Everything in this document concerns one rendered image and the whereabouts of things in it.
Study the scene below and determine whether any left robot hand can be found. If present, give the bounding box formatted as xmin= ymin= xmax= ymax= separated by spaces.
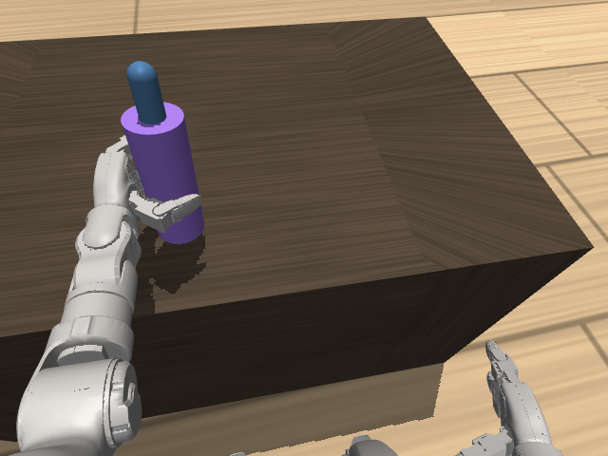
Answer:
xmin=93 ymin=135 xmax=202 ymax=233

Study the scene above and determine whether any right robot hand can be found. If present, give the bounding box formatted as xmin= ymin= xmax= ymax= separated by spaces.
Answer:
xmin=454 ymin=340 xmax=552 ymax=456

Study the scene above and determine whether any left robot arm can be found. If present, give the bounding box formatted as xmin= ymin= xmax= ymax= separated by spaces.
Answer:
xmin=9 ymin=205 xmax=142 ymax=456

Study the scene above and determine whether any bottle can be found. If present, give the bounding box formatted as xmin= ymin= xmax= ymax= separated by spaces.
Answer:
xmin=121 ymin=61 xmax=204 ymax=244

